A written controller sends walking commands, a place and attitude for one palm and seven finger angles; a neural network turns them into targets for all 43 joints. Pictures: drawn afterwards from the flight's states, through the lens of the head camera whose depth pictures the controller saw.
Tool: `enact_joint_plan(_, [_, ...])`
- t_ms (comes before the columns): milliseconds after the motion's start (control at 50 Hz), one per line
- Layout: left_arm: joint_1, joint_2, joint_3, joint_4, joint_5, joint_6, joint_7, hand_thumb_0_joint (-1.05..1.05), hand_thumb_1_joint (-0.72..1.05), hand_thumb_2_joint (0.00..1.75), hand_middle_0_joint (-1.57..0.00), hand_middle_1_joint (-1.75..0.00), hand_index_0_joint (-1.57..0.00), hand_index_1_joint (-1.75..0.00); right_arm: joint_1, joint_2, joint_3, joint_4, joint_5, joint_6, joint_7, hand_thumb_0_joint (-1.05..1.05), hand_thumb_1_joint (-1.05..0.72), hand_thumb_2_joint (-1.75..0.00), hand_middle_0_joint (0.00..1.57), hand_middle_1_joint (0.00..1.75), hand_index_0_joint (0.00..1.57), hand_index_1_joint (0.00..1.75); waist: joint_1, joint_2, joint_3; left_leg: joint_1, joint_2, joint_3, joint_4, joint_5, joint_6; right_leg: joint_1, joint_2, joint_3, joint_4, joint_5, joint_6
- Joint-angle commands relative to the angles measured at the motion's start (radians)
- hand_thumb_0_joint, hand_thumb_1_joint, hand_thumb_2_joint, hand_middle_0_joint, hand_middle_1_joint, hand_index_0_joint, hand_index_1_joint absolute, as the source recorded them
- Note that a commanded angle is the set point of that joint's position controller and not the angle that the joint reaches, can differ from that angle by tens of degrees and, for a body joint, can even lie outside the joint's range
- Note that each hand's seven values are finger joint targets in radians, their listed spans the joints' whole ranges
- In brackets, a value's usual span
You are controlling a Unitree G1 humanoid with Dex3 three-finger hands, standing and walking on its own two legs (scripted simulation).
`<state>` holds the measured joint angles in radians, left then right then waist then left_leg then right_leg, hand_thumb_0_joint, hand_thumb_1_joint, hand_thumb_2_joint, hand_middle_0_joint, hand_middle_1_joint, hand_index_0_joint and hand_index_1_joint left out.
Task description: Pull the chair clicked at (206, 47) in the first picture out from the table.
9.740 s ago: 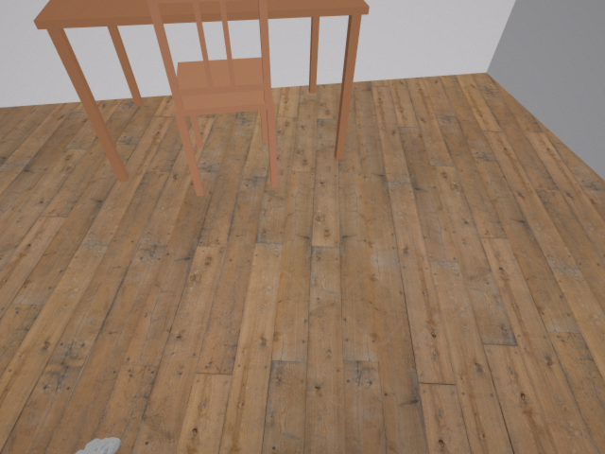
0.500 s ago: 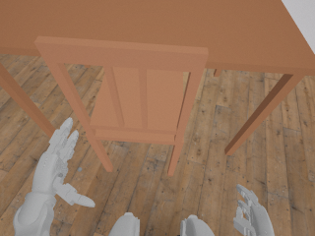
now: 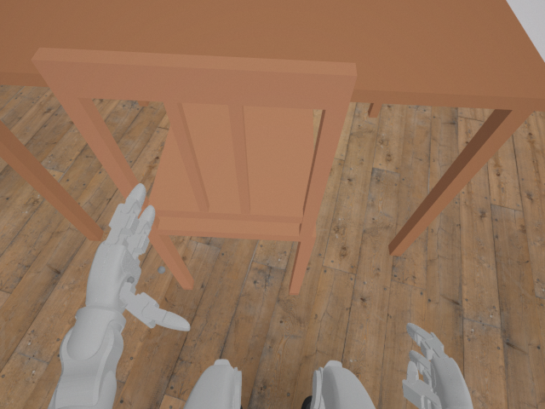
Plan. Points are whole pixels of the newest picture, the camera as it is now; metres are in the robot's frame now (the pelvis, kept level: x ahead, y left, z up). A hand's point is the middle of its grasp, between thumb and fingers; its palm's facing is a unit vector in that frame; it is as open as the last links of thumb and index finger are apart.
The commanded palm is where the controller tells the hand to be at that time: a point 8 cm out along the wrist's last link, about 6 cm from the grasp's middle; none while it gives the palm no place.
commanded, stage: aim the fingers beside a spindle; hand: left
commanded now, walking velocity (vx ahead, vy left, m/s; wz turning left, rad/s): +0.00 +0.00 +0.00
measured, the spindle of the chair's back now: (191, 164) +0.49 +0.16 +0.02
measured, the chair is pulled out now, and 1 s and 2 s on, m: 0.00 0.00 -0.01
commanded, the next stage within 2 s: push the fingers through the gap in 1.24 s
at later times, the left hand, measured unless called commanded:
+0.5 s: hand (191, 256) +0.33 +0.13 +0.01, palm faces -0.06 -1.00 -0.04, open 17.0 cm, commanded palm +0.31 +0.19 +0.01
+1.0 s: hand (199, 258) +0.33 +0.12 +0.00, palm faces -0.05 -1.00 -0.04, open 17.0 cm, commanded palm +0.31 +0.18 +0.01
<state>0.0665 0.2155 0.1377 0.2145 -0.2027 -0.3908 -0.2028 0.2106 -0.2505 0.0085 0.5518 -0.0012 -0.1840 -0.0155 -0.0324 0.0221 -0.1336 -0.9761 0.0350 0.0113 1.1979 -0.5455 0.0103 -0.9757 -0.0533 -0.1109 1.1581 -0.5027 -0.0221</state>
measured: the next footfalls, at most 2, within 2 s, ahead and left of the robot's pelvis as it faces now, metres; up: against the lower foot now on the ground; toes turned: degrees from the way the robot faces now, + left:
none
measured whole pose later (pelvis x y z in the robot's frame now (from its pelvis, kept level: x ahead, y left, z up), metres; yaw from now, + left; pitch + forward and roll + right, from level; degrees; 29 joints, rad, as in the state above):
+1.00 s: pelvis +0.00 +0.00 -0.02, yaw +0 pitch +21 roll -1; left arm -0.08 0.16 0.05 0.36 -0.13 -0.45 -0.07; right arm 0.21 -0.25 0.00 0.56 -0.01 -0.08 0.01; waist -0.04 0.03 -0.15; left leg -1.07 0.04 0.02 1.26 -0.56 0.01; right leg -1.08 -0.05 -0.10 1.23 -0.52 -0.03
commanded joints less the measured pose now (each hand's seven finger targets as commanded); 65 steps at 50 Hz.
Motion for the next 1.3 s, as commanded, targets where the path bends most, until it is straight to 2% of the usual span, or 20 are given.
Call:
enact_joint_plan(0, [-0.125, 0.087, 0.021, -0.200, -0.006, -0.062, 0.013, 0.00, -0.50, 0.30, -0.06, -0.08, -0.06, -0.08, 0.000, -0.138, -0.057, -0.139, 0.005, -0.035, -0.008, 0.00, -0.90, -0.90, 0.20, 0.30, 0.20, 0.30, -0.004, -0.005, -0.331, 0.186, -0.030, -0.044, -0.157, 0.308, 0.007, 0.208, 0.027, 0.065, -0.150, 0.252, -0.004])
enact_joint_plan(40, [-0.159, 0.109, 0.042, -0.166, 0.002, -0.062, 0.025, 0.00, -0.50, 0.30, -0.06, -0.08, -0.06, -0.08, 0.001, -0.143, -0.056, -0.132, 0.003, -0.026, -0.011, 0.00, -0.90, -0.90, 0.20, 0.30, 0.20, 0.30, -0.007, -0.032, -0.314, 0.150, -0.029, -0.046, -0.150, 0.271, 0.009, 0.190, 0.030, 0.067, -0.146, 0.218, -0.004])
enact_joint_plan(60, [-0.199, 0.084, 0.012, -0.169, 0.009, -0.066, 0.027, 0.00, -0.50, 0.30, -0.06, -0.08, -0.06, -0.08, -0.005, -0.141, -0.054, -0.133, 0.004, -0.024, -0.010, 0.00, -0.90, -0.90, 0.20, 0.30, 0.20, 0.30, -0.016, -0.016, -0.309, 0.150, -0.030, -0.046, -0.148, 0.256, 0.009, 0.175, 0.027, 0.069, -0.144, 0.203, -0.004])
enact_joint_plan(140, [-0.232, 0.102, 0.028, -0.178, 0.019, -0.080, 0.047, 0.00, -0.50, 0.30, -0.06, -0.08, -0.06, -0.08, -0.003, -0.139, -0.059, -0.132, -0.001, -0.018, -0.010, 0.00, -0.90, -0.90, 0.20, 0.30, 0.20, 0.30, -0.004, 0.003, -0.355, 0.169, -0.031, -0.047, -0.135, 0.282, 0.008, 0.178, 0.026, 0.071, -0.129, 0.220, -0.009])
enact_joint_plan(180, [-0.220, 0.079, 0.005, -0.181, 0.025, -0.082, 0.054, 0.00, -0.50, 0.30, -0.06, -0.08, -0.06, -0.08, 0.001, -0.135, -0.059, -0.135, -0.002, -0.012, -0.004, 0.00, -0.90, -0.90, 0.20, 0.30, 0.20, 0.30, 0.002, 0.012, -0.380, 0.186, -0.030, -0.051, -0.139, 0.309, 0.005, 0.182, 0.025, 0.067, -0.119, 0.241, -0.010])
enact_joint_plan(320, [-0.285, 0.071, 0.000, -0.113, 0.041, -0.078, 0.079, 0.00, -0.50, 0.30, -0.06, -0.08, -0.06, -0.08, -0.002, -0.135, -0.057, -0.126, -0.001, 0.016, 0.001, 0.00, -0.90, -0.90, 0.20, 0.30, 0.20, 0.30, -0.009, -0.009, -0.349, 0.125, -0.034, -0.042, -0.120, 0.255, 0.007, 0.162, 0.026, 0.076, -0.114, 0.210, -0.009])
enact_joint_plan(400, [-0.325, 0.071, -0.005, -0.106, 0.049, -0.089, 0.094, 0.00, -0.50, 0.30, -0.06, -0.08, -0.06, -0.08, 0.003, -0.136, -0.059, -0.122, -0.005, 0.024, 0.002, 0.00, -0.90, -0.90, 0.20, 0.30, 0.20, 0.30, -0.012, -0.014, -0.378, 0.126, -0.033, -0.043, -0.109, 0.260, 0.008, 0.157, 0.026, 0.077, -0.106, 0.213, -0.009])
enact_joint_plan(460, [-0.340, 0.039, -0.040, -0.113, 0.055, -0.098, 0.101, 0.00, -0.50, 0.30, -0.06, -0.08, -0.06, -0.08, 0.003, -0.133, -0.059, -0.124, -0.008, 0.028, 0.006, 0.00, -0.90, -0.90, 0.20, 0.30, 0.20, 0.30, -0.015, 0.000, -0.409, 0.140, -0.033, -0.043, -0.100, 0.283, 0.009, 0.153, 0.026, 0.079, -0.096, 0.233, -0.009])
enact_joint_plan(560, [-0.413, 0.044, -0.035, -0.032, 0.073, -0.101, 0.125, 0.00, -0.50, 0.30, -0.06, -0.08, -0.06, -0.08, 0.005, -0.137, -0.057, -0.106, -0.008, 0.045, 0.007, 0.00, -0.90, -0.90, 0.20, 0.30, 0.20, 0.30, -0.031, -0.030, -0.367, 0.090, -0.032, -0.045, -0.090, 0.224, 0.010, 0.112, 0.028, 0.079, -0.092, 0.179, -0.008])
enact_joint_plan(620, [-0.443, 0.032, -0.044, -0.030, 0.080, -0.108, 0.137, 0.00, -0.50, 0.30, -0.06, -0.08, -0.06, -0.08, 0.006, -0.136, -0.059, -0.109, -0.011, 0.050, 0.010, 0.00, -0.90, -0.90, 0.20, 0.30, 0.20, 0.30, -0.025, -0.007, -0.406, 0.101, -0.035, -0.041, -0.081, 0.242, 0.009, 0.116, 0.026, 0.083, -0.081, 0.197, -0.009])
enact_joint_plan(640, [-0.438, 0.056, -0.024, -0.042, 0.082, -0.111, 0.143, 0.00, -0.50, 0.30, -0.06, -0.08, -0.06, -0.08, 0.009, -0.138, -0.061, -0.109, -0.012, 0.053, 0.011, 0.00, -0.90, -0.90, 0.20, 0.30, 0.20, 0.30, -0.016, 0.006, -0.432, 0.108, -0.035, -0.040, -0.079, 0.262, 0.009, 0.131, 0.027, 0.084, -0.076, 0.216, -0.011])
enact_joint_plan(680, [-0.395, 0.082, 0.012, -0.052, 0.076, -0.114, 0.149, 0.00, -0.50, 0.30, -0.06, -0.08, -0.06, -0.08, 0.010, -0.134, -0.062, -0.118, -0.012, 0.061, 0.014, 0.00, -0.90, -0.90, 0.20, 0.30, 0.20, 0.30, 0.001, -0.001, -0.459, 0.114, -0.037, -0.033, -0.086, 0.291, 0.007, 0.177, 0.026, 0.091, -0.077, 0.259, -0.011])
enact_joint_plan(700, [-0.379, 0.068, 0.003, -0.070, 0.073, -0.114, 0.148, 0.00, -0.50, 0.30, -0.06, -0.08, -0.06, -0.08, 0.011, -0.130, -0.061, -0.124, -0.013, 0.063, 0.016, 0.00, -0.90, -0.90, 0.20, 0.30, 0.20, 0.30, 0.004, -0.009, -0.480, 0.115, -0.039, -0.031, -0.089, 0.304, 0.008, 0.205, 0.026, 0.093, -0.077, 0.282, -0.009])
enact_joint_plan(760, [-0.321, 0.045, -0.019, -0.068, 0.070, -0.105, 0.142, 0.00, -0.50, 0.30, -0.06, -0.08, -0.06, -0.08, 0.012, -0.127, -0.060, -0.131, -0.008, 0.073, 0.021, 0.00, -0.90, -0.90, 0.20, 0.30, 0.20, 0.30, 0.001, -0.014, -0.453, 0.118, -0.035, -0.030, -0.097, 0.325, 0.008, 0.209, 0.027, 0.088, -0.080, 0.312, -0.009])
enact_joint_plan(820, [-0.305, 0.043, -0.021, -0.058, 0.063, -0.107, 0.134, 0.00, -0.50, 0.30, -0.06, -0.08, -0.06, -0.08, 0.009, -0.129, -0.060, -0.126, -0.004, 0.077, 0.019, 0.00, -0.90, -0.90, 0.20, 0.30, 0.20, 0.30, -0.011, -0.056, -0.405, 0.083, -0.035, -0.024, -0.096, 0.276, 0.011, 0.205, 0.028, 0.095, -0.100, 0.277, -0.005])
enact_joint_plan(900, [-0.357, 0.008, -0.070, -0.059, 0.066, -0.126, 0.126, 0.00, -0.50, 0.30, -0.06, -0.08, -0.06, -0.08, 0.004, -0.131, -0.060, -0.115, -0.004, 0.069, 0.014, 0.00, -0.90, -0.90, 0.20, 0.30, 0.20, 0.30, -0.034, -0.025, -0.358, 0.096, -0.033, -0.034, -0.091, 0.235, 0.012, 0.134, 0.028, 0.087, -0.104, 0.211, -0.007])
enact_joint_plan(1000, [-0.400, 0.029, -0.061, -0.067, 0.075, -0.142, 0.138, 0.00, -0.50, 0.30, -0.06, -0.08, -0.06, -0.08, 0.000, -0.133, -0.061, -0.108, -0.007, 0.062, 0.009, 0.00, -0.90, -0.90, 0.20, 0.30, 0.20, 0.30, -0.032, -0.023, -0.379, 0.101, -0.035, -0.039, -0.085, 0.227, 0.012, 0.126, 0.027, 0.087, -0.096, 0.191, -0.008])
enact_joint_plan(1040, [-0.395, 0.067, -0.023, -0.050, 0.081, -0.139, 0.146, 0.00, -0.50, 0.30, -0.06, -0.08, -0.06, -0.08, 0.000, -0.136, -0.060, -0.108, -0.009, 0.065, 0.009, 0.00, -0.90, -0.90, 0.20, 0.30, 0.20, 0.30, -0.019, -0.014, -0.386, 0.081, -0.038, -0.034, -0.082, 0.220, 0.013, 0.141, 0.027, 0.093, -0.096, 0.184, -0.009])
enact_joint_plan(1120, [-0.381, 0.058, -0.017, -0.039, 0.077, -0.129, 0.144, 0.00, -0.50, 0.30, -0.06, -0.08, -0.06, -0.08, -0.008, -0.130, -0.057, -0.118, -0.008, 0.071, 0.011, 0.00, -0.90, -0.90, 0.20, 0.30, 0.20, 0.30, -0.008, 0.001, -0.409, 0.091, -0.041, -0.029, -0.086, 0.239, 0.011, 0.161, 0.026, 0.096, -0.092, 0.211, -0.011])
enact_joint_plan(1280, [-0.403, 0.043, -0.036, -0.037, 0.061, -0.118, 0.119, 0.00, -0.50, 0.30, -0.06, -0.08, -0.06, -0.08, 0.000, -0.134, -0.057, -0.117, -0.003, 0.071, 0.009, 0.00, -0.90, -0.90, 0.20, 0.30, 0.20, 0.30, -0.024, -0.023, -0.402, 0.096, -0.035, -0.037, -0.088, 0.247, 0.011, 0.157, 0.029, 0.089, -0.096, 0.222, -0.008])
